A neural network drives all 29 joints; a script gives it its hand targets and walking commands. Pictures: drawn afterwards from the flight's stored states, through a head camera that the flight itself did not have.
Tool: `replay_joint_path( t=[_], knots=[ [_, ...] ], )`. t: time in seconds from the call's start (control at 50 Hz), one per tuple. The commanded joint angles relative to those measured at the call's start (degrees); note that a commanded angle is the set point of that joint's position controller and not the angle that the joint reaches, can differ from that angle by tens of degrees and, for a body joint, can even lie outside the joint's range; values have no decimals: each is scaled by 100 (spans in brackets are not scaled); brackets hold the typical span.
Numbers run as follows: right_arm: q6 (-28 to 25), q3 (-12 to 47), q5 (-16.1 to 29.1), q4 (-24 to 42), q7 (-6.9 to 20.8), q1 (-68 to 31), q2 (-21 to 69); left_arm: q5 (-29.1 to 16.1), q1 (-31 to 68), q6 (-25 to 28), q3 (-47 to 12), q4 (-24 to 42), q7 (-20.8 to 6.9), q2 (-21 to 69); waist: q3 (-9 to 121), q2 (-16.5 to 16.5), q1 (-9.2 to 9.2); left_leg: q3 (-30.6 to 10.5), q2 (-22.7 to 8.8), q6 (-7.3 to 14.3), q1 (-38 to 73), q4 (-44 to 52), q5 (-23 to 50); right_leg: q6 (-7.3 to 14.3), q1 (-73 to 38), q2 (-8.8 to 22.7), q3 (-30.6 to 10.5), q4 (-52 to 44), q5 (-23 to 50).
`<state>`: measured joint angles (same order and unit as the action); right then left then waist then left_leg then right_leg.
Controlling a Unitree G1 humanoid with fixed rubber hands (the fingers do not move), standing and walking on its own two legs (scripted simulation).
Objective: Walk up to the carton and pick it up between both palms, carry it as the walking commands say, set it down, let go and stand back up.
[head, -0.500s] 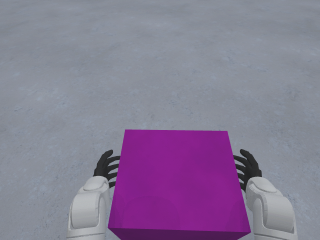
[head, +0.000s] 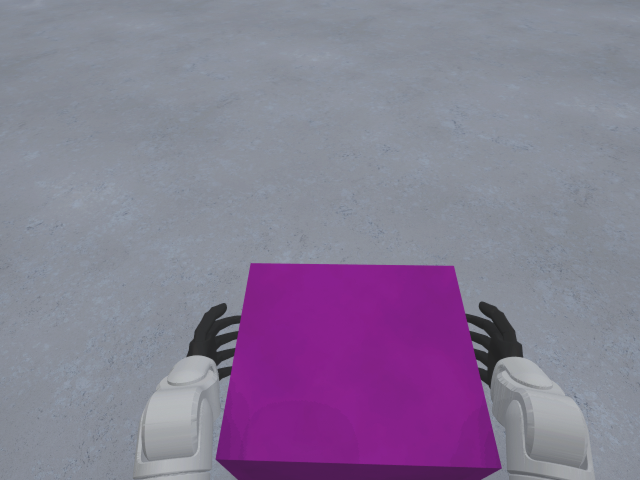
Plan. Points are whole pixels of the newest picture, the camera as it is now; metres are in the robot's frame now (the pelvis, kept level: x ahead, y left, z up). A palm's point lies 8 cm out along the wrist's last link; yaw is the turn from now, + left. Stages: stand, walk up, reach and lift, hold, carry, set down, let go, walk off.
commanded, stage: carry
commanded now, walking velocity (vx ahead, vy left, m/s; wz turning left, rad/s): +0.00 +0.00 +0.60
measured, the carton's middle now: (349, 383) +0.27 +0.00 -0.02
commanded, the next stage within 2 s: none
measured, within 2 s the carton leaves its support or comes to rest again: neither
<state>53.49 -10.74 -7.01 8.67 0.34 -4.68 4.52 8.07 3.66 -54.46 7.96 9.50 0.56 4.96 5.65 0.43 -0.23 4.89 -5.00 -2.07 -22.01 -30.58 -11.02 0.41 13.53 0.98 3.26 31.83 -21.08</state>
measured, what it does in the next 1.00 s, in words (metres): steps on the spot, turning left: left foot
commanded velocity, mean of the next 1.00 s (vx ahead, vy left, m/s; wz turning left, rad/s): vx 0.00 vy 0.00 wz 0.60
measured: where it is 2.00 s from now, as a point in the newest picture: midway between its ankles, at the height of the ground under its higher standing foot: outside the picture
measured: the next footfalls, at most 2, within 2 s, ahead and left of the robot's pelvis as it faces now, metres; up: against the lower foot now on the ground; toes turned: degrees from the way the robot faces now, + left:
left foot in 1.00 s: -0.04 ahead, +0.17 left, +0.00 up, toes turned +32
right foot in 1.46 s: +0.05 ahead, -0.03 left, +0.00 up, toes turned +41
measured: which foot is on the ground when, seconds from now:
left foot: down 0.00-0.70, up 0.72-0.98, down 1.00-1.00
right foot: down 0.00-1.00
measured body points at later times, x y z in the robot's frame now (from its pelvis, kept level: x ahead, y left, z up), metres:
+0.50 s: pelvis -0.02 +0.03 -0.02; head -0.01 +0.03 +0.43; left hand +0.21 +0.23 +0.04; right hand +0.27 -0.12 +0.05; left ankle +0.05 +0.14 -0.73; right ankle -0.05 -0.11 -0.73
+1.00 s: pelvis -0.04 +0.05 -0.01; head -0.03 +0.05 +0.44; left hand +0.13 +0.31 +0.07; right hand +0.28 -0.01 +0.07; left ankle -0.07 +0.15 -0.73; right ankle -0.06 -0.09 -0.72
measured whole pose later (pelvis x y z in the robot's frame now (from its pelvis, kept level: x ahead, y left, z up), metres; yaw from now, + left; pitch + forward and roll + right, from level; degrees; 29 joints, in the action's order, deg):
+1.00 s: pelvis -0.04 +0.05 -0.01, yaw +26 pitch +3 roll +2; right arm 68.2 -10.4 -5.0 26.7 0.6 -4.5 3.2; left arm 7.4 1.9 -67.5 6.9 27.8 1.6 7.2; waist 3.9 -1.4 1.8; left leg 7.6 0.8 -0.6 -22.1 -36.2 -15.2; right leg -2.9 15.5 11.0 11.4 42.7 -24.9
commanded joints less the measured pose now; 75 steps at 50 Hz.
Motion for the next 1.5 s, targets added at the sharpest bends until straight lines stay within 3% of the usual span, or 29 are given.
replay_joint_path(
  t=[0.0, 0.02, 0.14, 0.24, 0.28, 0.36, 0.44, 0.5, 0.56, 0.6, 0.64, 0.66, 0.68, 0.72, 0.9, 0.92, 0.94, 0.96, 0.98, 1.02, 1.08, 1.1, 1.2, 1.36, 1.38, 1.42, 1.44, 1.46, 1.48],
  knots=[
    [-73, 4099, 1917, 1280, 936, -2909, 4130, -1863, 2709, 150, -3615, 1164, -978, 3976, 1351, -273, 10, -311, -396, 153, 914, 158, 1095, 126, -111, 594, -307, -484, 1754],
    [220, 4873, 2569, 2470, 930, -3122, 4449, -2523, 3088, -120, -4421, 2512, -955, 4267, 1376, -156, 6, -253, -322, 125, 773, -32, 1206, 117, -156, 640, -241, -301, 1896],
    [1274, 4663, 2554, 2071, 982, -2253, 4246, -2357, 1885, -1189, -4174, 1877, -921, 4225, 1740, -235, 1, -261, -179, 157, 416, -707, 2148, 133, -496, 885, -176, 317, 3183],
    [1481, 4734, 2616, 2085, 1114, -2699, 4344, -2240, 2074, -1347, -4092, 1739, -999, 4328, 1257, -854, 23, 166, 369, 168, -261, -602, 464, 175, -656, 1322, -52, 341, 4210],
    [1514, 4834, 2702, 2150, 1156, -2944, 4525, -2333, 2443, -1354, -4185, 2016, -1028, 4372, 836, -1124, 22, 137, 300, 185, -173, -631, 95, 110, -82, 1385, 37, 204, 3023],
    [1532, 4802, 2859, 2064, 1193, -3185, 4778, -2425, 3114, -1387, -4296, 2472, -1024, 4389, 603, -309, 35, -297, 148, 321, -302, -810, 12, 105, 402, 1455, 60, -130, -542],
    [1557, 4566, 2704, 2123, 1194, -2760, 4634, -2363, 2851, -1441, -4287, 2351, -1023, 4516, 1121, 1305, 19, -2586, -775, 588, 228, 812, 793, -253, 455, 122, 504, 1221, -1537],
    [1454, 4598, 2657, 2312, 1226, -2674, 4694, -2521, 2691, -1361, -4429, 2076, -1103, 4795, 1552, 1336, 98, -3386, -899, 886, 1393, 1100, 1045, -270, 1302, -221, -62, 1819, -1864],
    [1376, 4721, 2528, 2643, 1133, -2524, 4623, -2725, 2383, -1261, -4489, 2259, -1155, 4979, 2229, 934, 71, -2515, -570, 634, 1763, 669, 2305, -224, 840, -266, -138, 1174, -1097],
    [1337, 4775, 2558, 2790, 1114, -2738, 4593, -2718, 2363, -1192, -4486, 2373, -1121, 4949, 2345, 658, -81, -1190, 171, -20, 974, 460, 2087, -86, -649, -275, 146, -381, -398],
    [1358, 4848, 2478, 2827, 1064, -2561, 4460, -2702, 2314, -1168, -4469, 2477, -1130, 4768, 2006, -827, -106, -541, 754, -215, -239, -221, 387, 277, -1553, 794, -811, -1243, 798],
    [1394, 4810, 2435, 2724, 1044, -2507, 4447, -2683, 2354, -1193, -4440, 2433, -1145, 4675, 1746, -1731, -34, -325, 898, -70, -792, -1418, -1296, 744, -1410, 1893, -1654, -855, 2796],
    [1369, 4807, 2425, 2778, 1007, -2304, 4410, -2784, 2401, -1191, -4460, 2745, -1156, 4575, 1617, -1155, -3, -345, 702, 65, -1236, -2060, -1583, 980, -1567, 2114, -1260, -557, 4467],
    [1452, 4752, 2333, 2415, 1035, -2324, 4483, -2675, 2576, -1280, -4395, 2650, -1184, 4316, 1007, -1080, 34, -309, 376, 130, -1541, -2867, -1774, 953, -1020, 2499, -1013, -526, 4798],
    [1599, 4806, 2419, 1996, 1054, -1999, 4351, -2294, 1592, -1444, -4157, 1965, -1112, 4155, 1340, -1425, 12, 1003, 1138, 77, -64, -271, -554, -26, -1475, 1422, 711, 1185, 6929],
    [1580, 4840, 2403, 2004, 1071, -1822, 4299, -2214, 1535, -1420, -4118, 2002, -1093, 4074, 1544, -1233, 173, 711, 935, 153, 903, 351, 330, -278, -985, 1356, 799, 1876, 6470],
    [1570, 4849, 2455, 1988, 1122, -1863, 4436, -2239, 1717, -1395, -4178, 2032, -1113, 4171, 1623, -511, 342, -570, 205, 502, 2087, 452, 1947, -550, 512, 1122, 597, 2673, 4278],
    [1515, 4866, 2591, 1922, 1158, -2153, 4561, -2226, 1815, -1366, -4172, 2079, -1125, 4300, 1587, 1408, 154, -2655, -1259, 1175, 3204, 217, 6168, -785, 2308, 197, 735, 3602, -778],
    [1462, 4757, 2533, 1809, 1196, -2076, 4540, -2340, 2346, -1270, -4258, 2416, -1138, 4209, 1312, 1136, 112, -3081, -1507, 1495, 2840, -81, 7255, -596, 2420, 256, -223, 4006, -2239],
    [1405, 4930, 2676, 2548, 1185, -2729, 4627, -2448, 2475, -1192, -4312, 2553, -1133, 4590, 1324, 223, 114, -2268, -1138, 1204, 2360, -31, 5938, -604, 2308, 433, -289, 3403, -1622],
    [1343, 4841, 2734, 2617, 1228, -2807, 4620, -2469, 2317, -1163, -4309, 2182, -1089, 4883, 1119, 773, 65, -1815, -590, 928, 1079, 852, 1428, -499, 1740, 381, -92, 3136, -829],
    [1305, 4838, 2700, 2758, 1202, -2798, 4580, -2537, 2336, -1147, -4387, 2162, -1109, 4955, 1220, 1029, 57, -1925, -654, 960, 1164, 911, 1107, -479, 1870, 327, -105, 3106, -655],
    [1272, 4640, 2370, 2338, 1170, -1845, 4547, -2680, 2781, -1033, -4754, 3062, -1050, 4469, 1389, 708, 80, -2183, -728, 1047, 1471, 947, 1143, -512, 1782, 184, -184, 2496, -281],
    [1408, 4721, 2038, 2242, 1050, -1790, 4108, -2600, 2085, -1302, -4593, 2188, -1221, 4361, 1323, 1010, 13, -2252, -248, 730, 880, 578, 1534, -319, 61, -286, -138, -278, -96],
    [1426, 4741, 2033, 2202, 1055, -1993, 4112, -2587, 2233, -1316, -4553, 2204, -1233, 4354, 1353, 732, -80, -2022, 17, 463, 5, 244, 1042, -120, -1017, 131, -578, -1108, 334],
    [1467, 4880, 2179, 2359, 1077, -2082, 4130, -2584, 2157, -1322, -4447, 2162, -1240, 4322, 1202, -1764, -35, -759, 1104, 12, -1346, -2514, -2147, 958, -1320, 2522, -2438, -1459, 2836],
    [1476, 4844, 2248, 2316, 1088, -2393, 4226, -2595, 2264, -1318, -4413, 2189, -1242, 4361, 1012, -1119, -5, -951, 423, 79, -1417, -3290, -2054, 1061, -1082, 2726, -1836, -1105, 4087],
    [1481, 4852, 2345, 2320, 1072, -2587, 4355, -2682, 2377, -1396, -4378, 2126, -1275, 4524, 819, -469, 68, -853, 526, 52, -1515, -3283, -1705, 758, -1113, 2417, -1236, -961, 4490],
    [1483, 4906, 2404, 2434, 1079, -2666, 4419, -2680, 2524, -1345, -4376, 2268, -1281, 4460, 890, -851, 61, -736, 376, 21, -1645, -2894, -1783, 706, -1194, 2490, -1013, -739, 4704]
  ],
)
